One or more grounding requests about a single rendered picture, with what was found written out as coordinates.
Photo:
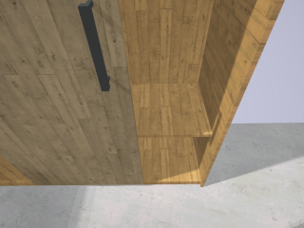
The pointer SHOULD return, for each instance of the handle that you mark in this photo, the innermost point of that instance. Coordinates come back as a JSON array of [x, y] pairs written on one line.
[[85, 10]]

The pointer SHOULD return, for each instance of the wardrobe door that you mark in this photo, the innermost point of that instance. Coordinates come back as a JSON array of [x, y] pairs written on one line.
[[57, 126], [9, 173]]

